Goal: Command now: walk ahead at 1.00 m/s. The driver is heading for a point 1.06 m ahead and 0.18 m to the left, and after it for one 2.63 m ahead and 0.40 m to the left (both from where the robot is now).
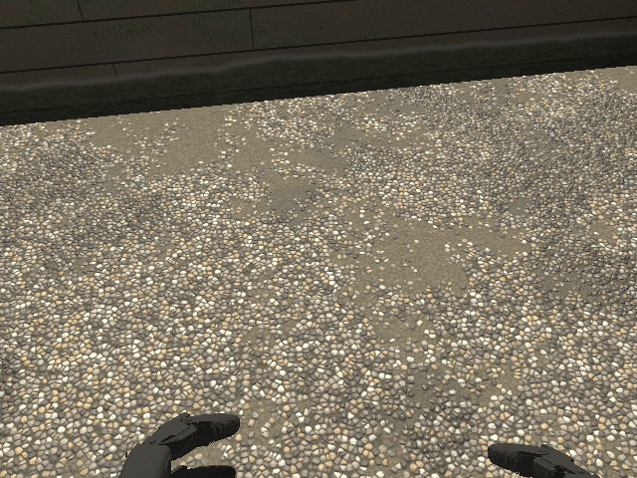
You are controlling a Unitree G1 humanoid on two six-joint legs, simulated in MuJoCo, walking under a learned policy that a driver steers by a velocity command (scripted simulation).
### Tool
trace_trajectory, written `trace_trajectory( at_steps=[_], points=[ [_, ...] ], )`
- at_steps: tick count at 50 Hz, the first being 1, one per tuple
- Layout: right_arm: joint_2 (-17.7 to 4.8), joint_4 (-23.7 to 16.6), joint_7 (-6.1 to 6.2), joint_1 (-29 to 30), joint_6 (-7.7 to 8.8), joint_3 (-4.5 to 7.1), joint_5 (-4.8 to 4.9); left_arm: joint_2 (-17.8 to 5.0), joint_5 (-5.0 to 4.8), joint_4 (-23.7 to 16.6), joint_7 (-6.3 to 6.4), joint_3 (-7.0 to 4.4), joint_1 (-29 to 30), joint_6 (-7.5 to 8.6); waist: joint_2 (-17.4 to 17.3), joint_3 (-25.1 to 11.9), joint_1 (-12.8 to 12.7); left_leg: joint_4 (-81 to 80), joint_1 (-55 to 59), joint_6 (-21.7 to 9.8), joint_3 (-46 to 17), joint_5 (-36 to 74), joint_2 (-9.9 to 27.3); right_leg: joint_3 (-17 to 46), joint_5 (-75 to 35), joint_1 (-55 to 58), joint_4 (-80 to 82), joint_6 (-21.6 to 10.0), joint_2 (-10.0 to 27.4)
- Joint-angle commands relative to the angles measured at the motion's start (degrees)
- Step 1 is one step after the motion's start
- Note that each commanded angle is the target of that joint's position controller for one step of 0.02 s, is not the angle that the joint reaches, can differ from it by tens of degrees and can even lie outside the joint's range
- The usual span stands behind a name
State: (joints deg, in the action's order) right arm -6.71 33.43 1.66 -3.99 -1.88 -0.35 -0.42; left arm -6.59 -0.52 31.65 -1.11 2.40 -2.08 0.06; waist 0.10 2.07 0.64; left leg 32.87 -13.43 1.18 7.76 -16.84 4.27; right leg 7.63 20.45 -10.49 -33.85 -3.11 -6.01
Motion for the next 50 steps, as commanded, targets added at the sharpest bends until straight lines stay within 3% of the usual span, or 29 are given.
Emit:
trace_trajectory(
  at_steps=[1,3,4,18,19,21,50],
  points=[
    [-3.1,-5.6,0.08,5.4,1.06,0.77,0.00,-3.2,-0.03,-5.9,0.04,-0.91,6.3,1.13,0.6,-6.7,-0.1,-1.8,10.2,0.3,-2.3,10.9,0.3,3.5,-17.8,-7.5,6.9,0.8,3.7],
    [-3.1,-5.6,0.09,5.4,1.07,0.76,0.00,-3.2,-0.03,-6.0,0.03,-0.91,6.3,1.13,0.6,-6.7,-0.1,-1.8,10.1,0.3,-2.3,10.9,0.3,3.5,-17.8,-7.4,7.0,0.8,3.7],
    [-4.1,-6.0,-0.32,5.4,1.38,1.15,0.17,-3.6,-0.32,-6.6,-0.43,-1.04,7.5,1.32,1.2,-6.5,0.1,-1.3,9.8,0.4,-1.9,10.7,0.9,2.9,-15.7,-8.5,6.4,0.5,3.7],
    [-3.8,-6.8,-0.64,5.7,1.74,1.08,0.09,-3.8,-0.39,-7.2,-0.84,-0.88,7.5,1.44,0.7,-7.5,-0.3,-0.2,8.7,0.4,-1.6,10.8,0.8,3.3,-17.3,-8.4,5.4,0.4,3.9],
    [-2.7,-6.4,-0.20,5.7,1.42,0.66,-0.15,-3.3,-0.05,-6.6,-0.40,-0.73,6.3,1.23,0.2,-7.7,-0.5,-0.7,9.1,0.3,-2.0,11.2,0.2,3.8,-19.8,-7.3,5.9,0.6,3.9],
    [-3.0,-6.2,0.02,5.4,1.27,0.71,-0.08,-3.6,0.00,-6.6,-0.16,-0.83,6.4,1.07,0.7,-7.1,-0.4,-1.0,9.0,0.4,-2.0,11.2,0.1,3.9,-20.6,-7.0,6.0,0.7,3.8],
    [-2.8,-5.0,0.20,6.2,0.89,0.65,0.06,-3.5,-0.07,-6.1,-0.15,-0.79,6.1,1.10,0.6,-6.8,-0.8,-1.8,9.7,0.9,-2.5,11.8,-0.1,4.0,-20.2,-5.9,7.7,0.5,3.6]
  ],
)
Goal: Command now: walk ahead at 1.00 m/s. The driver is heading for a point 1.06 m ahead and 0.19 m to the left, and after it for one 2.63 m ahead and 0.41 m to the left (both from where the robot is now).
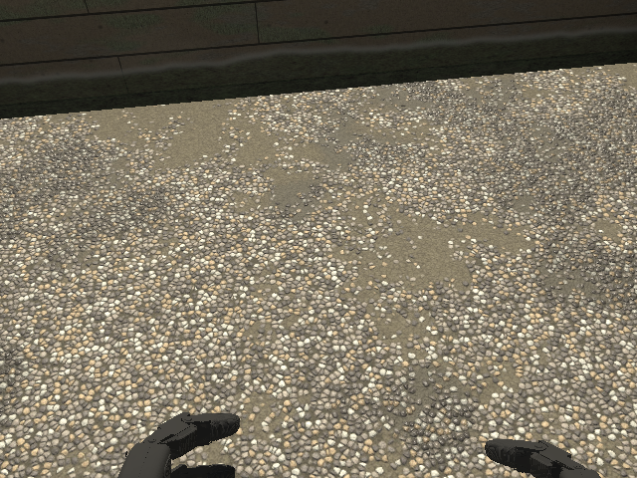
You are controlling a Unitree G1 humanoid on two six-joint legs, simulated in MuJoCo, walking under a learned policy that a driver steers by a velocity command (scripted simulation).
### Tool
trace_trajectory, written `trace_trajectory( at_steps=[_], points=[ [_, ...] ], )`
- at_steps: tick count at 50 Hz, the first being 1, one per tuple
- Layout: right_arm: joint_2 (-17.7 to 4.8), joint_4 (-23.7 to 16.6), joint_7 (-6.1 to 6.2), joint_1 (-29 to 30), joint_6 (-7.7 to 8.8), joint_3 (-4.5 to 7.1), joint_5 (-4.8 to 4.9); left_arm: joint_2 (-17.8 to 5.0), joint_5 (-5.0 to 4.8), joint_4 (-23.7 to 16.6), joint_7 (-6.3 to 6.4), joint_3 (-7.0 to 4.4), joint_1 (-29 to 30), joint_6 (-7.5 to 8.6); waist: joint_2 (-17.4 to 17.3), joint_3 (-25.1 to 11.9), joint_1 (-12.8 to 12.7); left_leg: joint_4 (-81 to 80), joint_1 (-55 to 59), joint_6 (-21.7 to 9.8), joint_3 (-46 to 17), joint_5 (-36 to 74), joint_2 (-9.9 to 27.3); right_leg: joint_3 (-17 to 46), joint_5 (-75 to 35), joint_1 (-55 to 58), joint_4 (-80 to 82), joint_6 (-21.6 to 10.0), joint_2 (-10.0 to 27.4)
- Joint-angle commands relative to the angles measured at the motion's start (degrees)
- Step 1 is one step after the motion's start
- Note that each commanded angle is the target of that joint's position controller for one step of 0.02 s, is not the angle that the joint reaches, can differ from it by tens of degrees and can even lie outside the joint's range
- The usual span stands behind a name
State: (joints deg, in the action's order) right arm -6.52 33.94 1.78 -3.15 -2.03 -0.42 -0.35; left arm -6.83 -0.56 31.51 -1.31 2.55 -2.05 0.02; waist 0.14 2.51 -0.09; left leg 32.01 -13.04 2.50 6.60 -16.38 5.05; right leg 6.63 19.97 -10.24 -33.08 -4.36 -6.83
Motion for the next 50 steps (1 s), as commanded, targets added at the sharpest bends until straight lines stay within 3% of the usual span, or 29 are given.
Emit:
trace_trajectory(
  at_steps=[1,2,4,20,21,27,35,39,44,45,50],
  points=[
    [-3.0,-5.5,0.08,5.4,1.03,0.72,0.00,-3.3,-0.03,-5.9,0.04,-0.94,6.1,1.13,0.6,-7.2,-0.1,-0.9,9.3,-0.4,-1.4,11.3,-0.9,5.0,-19.7,-6.1,7.0,1.8,4.4],
    [-3.9,-6.0,-0.35,5.4,1.31,1.09,0.24,-3.6,-0.30,-6.5,-0.40,-1.05,7.2,1.35,1.2,-7.1,0.1,-0.3,8.9,-0.4,-0.8,11.1,-0.3,4.5,-17.7,-7.0,6.4,1.4,4.4],
    [-3.6,-6.3,-0.59,5.8,1.46,1.07,0.18,-3.4,-0.41,-6.7,-0.69,-0.95,7.3,1.51,0.7,-7.8,-0.1,0.0,8.8,-0.4,-0.8,11.1,-0.4,4.5,-17.0,-7.2,6.3,1.3,4.5],
    [-3.7,-7.1,-0.69,5.7,1.66,1.09,0.18,-3.8,-0.39,-7.3,-0.86,-0.90,7.5,1.44,0.8,-8.1,-0.2,0.5,7.6,-0.3,-0.7,10.9,-0.5,4.8,-19.2,-6.8,5.5,1.3,4.7],
    [-2.6,-6.6,-0.24,5.7,1.36,0.69,-0.13,-3.4,-0.08,-6.7,-0.42,-0.77,6.4,1.20,0.3,-8.2,-0.5,0.0,8.0,-0.4,-1.2,11.1,-1.1,5.4,-21.5,-5.9,5.9,1.6,4.7],
    [-3.8,-5.4,0.06,2.7,1.11,1.10,-0.18,-4.1,-0.14,-5.2,0.14,-1.00,3.7,1.13,1.4,-8.3,0.3,-0.8,9.0,-0.2,-1.4,8.1,-1.5,6.4,-24.9,-4.5,6.1,1.2,5.0],
    [-5.0,-1.8,0.02,-3.4,0.66,1.70,-0.42,-5.1,-0.01,-2.2,0.09,-1.54,-1.5,1.09,2.1,-3.4,0.9,-3.5,7.7,-1.1,-2.2,0.6,-1.0,8.5,-17.8,-6.4,10.2,0.6,5.6],
    [-5.6,0.4,0.51,-5.7,0.75,1.87,-0.20,-4.9,0.37,-0.3,0.70,-1.85,-4.1,0.51,1.3,-2.4,0.2,-7.2,8.7,-1.4,-4.1,6.6,0.1,8.1,-24.0,-4.3,11.7,1.4,6.1],
    [-6.4,2.4,0.76,-8.7,0.23,2.16,0.01,-6.2,0.00,2.0,1.70,-2.31,-6.8,0.01,-0.6,-5.6,0.3,-7.8,12.4,-1.8,-4.2,15.0,0.1,7.2,-30.6,-1.2,11.0,1.2,7.0],
    [-7.0,2.7,0.88,-9.5,-0.06,2.17,-0.27,-5.2,-0.33,1.6,1.58,-1.98,-6.0,-0.12,0.0,-6.7,0.2,-7.7,12.5,-1.6,-3.9,15.7,0.3,7.2,-32.6,-0.2,11.0,1.2,7.3],
    [-8.2,3.2,1.26,-11.1,-1.05,2.22,-0.34,-6.9,-0.25,2.8,2.18,-2.12,-7.7,-0.70,0.5,-7.2,0.1,-6.8,12.5,-2.0,-3.3,18.7,-0.1,6.3,-37.5,-0.4,9.2,0.9,7.3]
  ],
)
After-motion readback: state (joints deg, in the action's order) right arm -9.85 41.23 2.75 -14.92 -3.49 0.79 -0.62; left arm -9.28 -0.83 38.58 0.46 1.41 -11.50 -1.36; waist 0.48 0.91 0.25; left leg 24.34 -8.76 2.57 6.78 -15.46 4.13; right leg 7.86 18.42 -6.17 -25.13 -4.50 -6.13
